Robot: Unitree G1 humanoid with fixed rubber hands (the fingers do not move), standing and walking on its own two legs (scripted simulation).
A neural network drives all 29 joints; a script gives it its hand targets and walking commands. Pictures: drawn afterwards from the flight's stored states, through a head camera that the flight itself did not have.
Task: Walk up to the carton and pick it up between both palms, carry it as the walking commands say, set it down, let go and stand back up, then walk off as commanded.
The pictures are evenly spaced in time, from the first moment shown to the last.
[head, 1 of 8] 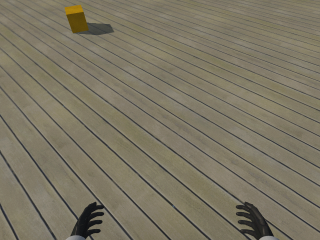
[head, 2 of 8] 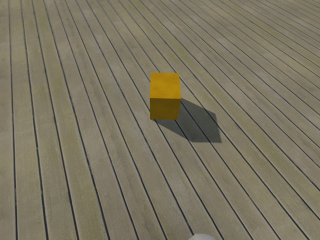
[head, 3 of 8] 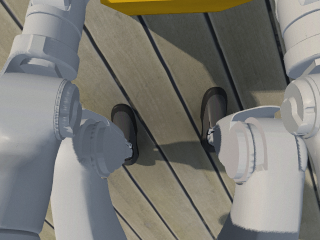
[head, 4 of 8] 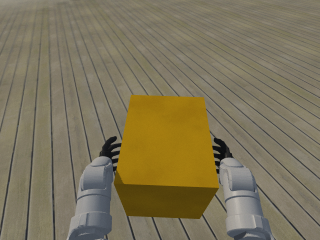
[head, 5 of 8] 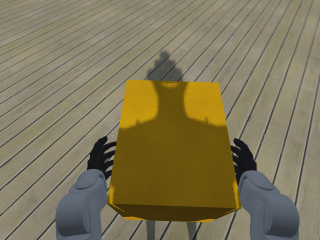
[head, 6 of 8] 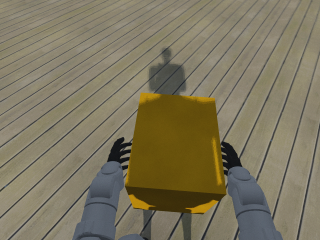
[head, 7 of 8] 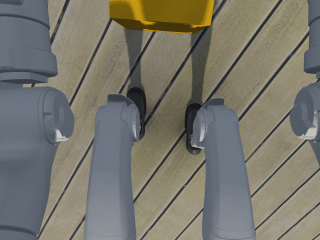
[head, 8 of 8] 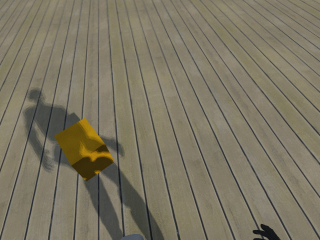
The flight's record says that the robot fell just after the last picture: no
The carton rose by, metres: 0.70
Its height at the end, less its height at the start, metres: +0.00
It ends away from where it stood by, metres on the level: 0.77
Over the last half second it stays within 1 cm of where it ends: yes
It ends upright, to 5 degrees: yes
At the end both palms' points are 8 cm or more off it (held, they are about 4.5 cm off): yes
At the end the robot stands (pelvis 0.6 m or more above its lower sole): yes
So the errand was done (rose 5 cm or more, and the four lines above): yes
